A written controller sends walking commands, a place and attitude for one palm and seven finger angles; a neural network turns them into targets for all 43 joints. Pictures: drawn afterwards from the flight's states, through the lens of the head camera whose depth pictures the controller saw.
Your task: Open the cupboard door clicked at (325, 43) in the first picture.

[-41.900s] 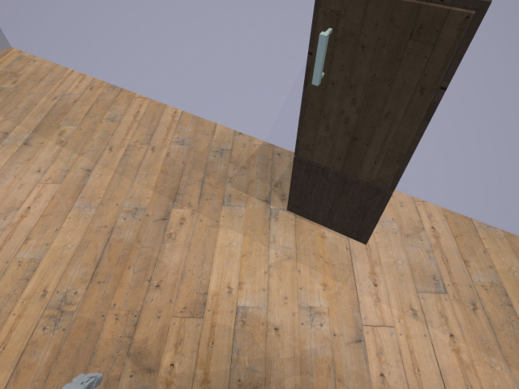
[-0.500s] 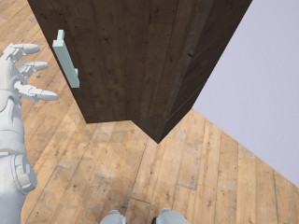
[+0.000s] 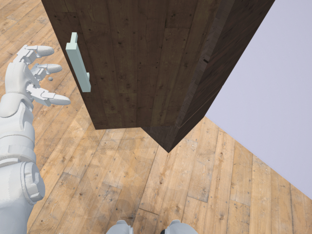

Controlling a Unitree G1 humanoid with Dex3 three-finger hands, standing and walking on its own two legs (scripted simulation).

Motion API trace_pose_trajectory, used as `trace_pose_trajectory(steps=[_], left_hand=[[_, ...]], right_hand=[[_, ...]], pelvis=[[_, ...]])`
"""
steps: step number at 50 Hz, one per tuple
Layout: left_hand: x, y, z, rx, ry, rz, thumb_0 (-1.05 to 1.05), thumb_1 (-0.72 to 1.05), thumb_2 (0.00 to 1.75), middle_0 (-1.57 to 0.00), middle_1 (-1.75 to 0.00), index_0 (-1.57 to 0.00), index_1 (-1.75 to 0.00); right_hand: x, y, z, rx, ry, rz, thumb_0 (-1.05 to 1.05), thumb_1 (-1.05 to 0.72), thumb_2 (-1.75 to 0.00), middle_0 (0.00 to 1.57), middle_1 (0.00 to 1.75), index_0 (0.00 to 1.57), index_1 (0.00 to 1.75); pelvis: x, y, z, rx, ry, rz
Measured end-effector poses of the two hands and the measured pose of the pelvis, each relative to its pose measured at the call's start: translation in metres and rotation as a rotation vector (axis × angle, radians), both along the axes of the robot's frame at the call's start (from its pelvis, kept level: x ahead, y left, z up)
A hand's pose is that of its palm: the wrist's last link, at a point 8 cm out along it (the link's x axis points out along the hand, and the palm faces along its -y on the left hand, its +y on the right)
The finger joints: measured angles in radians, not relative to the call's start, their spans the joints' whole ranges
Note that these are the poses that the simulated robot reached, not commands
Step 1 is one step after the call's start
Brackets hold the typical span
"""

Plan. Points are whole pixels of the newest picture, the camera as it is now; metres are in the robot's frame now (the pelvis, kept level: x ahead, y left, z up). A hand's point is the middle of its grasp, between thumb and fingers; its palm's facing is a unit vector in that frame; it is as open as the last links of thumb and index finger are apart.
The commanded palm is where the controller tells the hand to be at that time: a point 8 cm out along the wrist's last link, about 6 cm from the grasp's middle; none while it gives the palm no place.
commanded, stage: slide the fingers in behind the handle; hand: left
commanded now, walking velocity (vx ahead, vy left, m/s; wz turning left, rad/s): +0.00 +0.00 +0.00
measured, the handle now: (80, 64) +0.52 +0.18 +0.09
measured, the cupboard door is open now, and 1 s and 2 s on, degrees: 50 50 50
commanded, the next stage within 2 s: close the thumb around the handle in 1.64 s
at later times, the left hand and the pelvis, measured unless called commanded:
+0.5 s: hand (61, 79) +0.47 +0.22 +0.09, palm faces +0.06 -1.00 +0.02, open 13.9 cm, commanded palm +0.45 +0.26 +0.09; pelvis -0.01 +0.00 +0.00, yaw +0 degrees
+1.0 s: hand (77, 81) +0.47 +0.18 +0.09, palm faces +0.07 -1.00 +0.01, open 13.9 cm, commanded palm +0.44 +0.23 +0.09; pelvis -0.01 -0.01 +0.00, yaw +0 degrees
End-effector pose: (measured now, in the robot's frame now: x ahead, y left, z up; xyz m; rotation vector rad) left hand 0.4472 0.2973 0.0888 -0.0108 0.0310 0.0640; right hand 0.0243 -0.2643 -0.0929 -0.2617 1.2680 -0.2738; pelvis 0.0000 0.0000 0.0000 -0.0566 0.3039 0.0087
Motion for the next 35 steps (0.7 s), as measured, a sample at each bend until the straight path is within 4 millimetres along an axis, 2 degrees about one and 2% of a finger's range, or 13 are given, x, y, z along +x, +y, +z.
trace_pose_trajectory(steps=[11, 25, 35], left_hand=[[-0.005, 0.0, 0.001, -0.007, 0.003, 0.004, -0.01, -0.49, 0.3, -0.3, -1.2, -0.3, -1.2], [0.0, -0.024, -0.003, -0.011, -0.001, -0.005, -0.01, -0.5, 0.3, -0.3, -1.2, -0.3, -1.2], [-0.004, -0.036, 0.0, 0.0, -0.01, -0.004, -0.01, -0.49, 0.3, -0.3, -1.2, -0.3, -1.2]], right_hand=[[-0.014, 0.003, 0.0, 0.01, 0.019, -0.015, 0.0, -0.9, -0.89, 0.21, 0.3, 0.2, 0.3], [-0.018, 0.0, -0.001, 0.006, 0.004, -0.015, 0.0, -0.9, -0.89, 0.21, 0.3, 0.2, 0.3], [-0.018, 0.003, -0.005, 0.034, 0.006, -0.008, 0.0, -0.9, -0.89, 0.21, 0.3, 0.2, 0.3]], pelvis=[[-0.003, 0.0, 0.001, 0.001, -0.012, -0.001], [-0.007, 0.0, -0.001, 0.002, -0.013, -0.001], [-0.008, -0.003, -0.001, 0.005, -0.019, 0.003]])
